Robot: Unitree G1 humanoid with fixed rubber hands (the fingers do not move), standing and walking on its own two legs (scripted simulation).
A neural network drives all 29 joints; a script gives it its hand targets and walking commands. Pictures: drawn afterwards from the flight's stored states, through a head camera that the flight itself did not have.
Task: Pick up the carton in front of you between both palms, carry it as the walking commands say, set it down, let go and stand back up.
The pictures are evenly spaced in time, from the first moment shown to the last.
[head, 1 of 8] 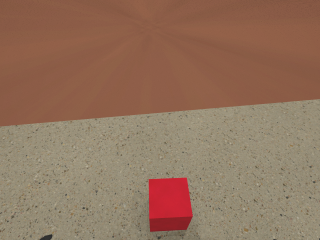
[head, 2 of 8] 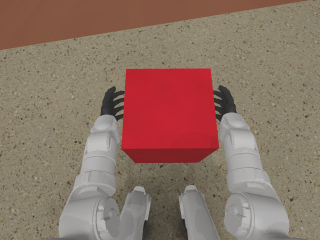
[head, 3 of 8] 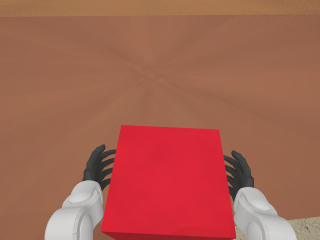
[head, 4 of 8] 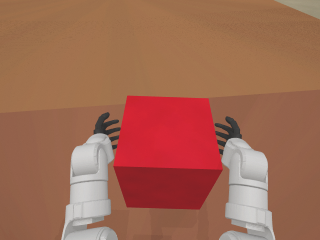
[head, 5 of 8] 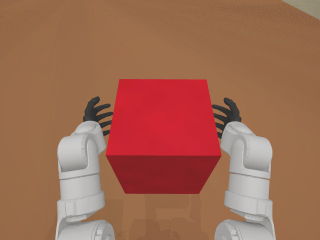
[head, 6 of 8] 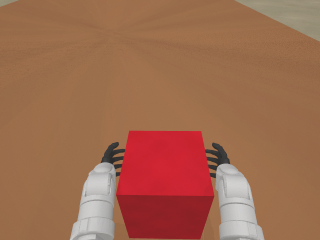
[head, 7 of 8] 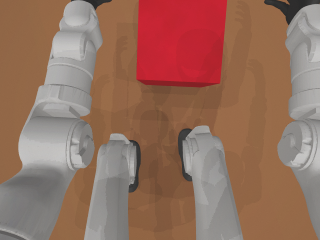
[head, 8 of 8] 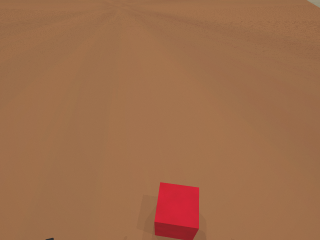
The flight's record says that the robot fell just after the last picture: no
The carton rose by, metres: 1.02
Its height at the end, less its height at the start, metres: +0.30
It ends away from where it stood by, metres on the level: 5.24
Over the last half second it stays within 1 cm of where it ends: yes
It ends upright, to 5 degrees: yes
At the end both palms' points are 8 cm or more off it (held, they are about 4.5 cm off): yes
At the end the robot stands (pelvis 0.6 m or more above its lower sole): yes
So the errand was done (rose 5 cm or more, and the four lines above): yes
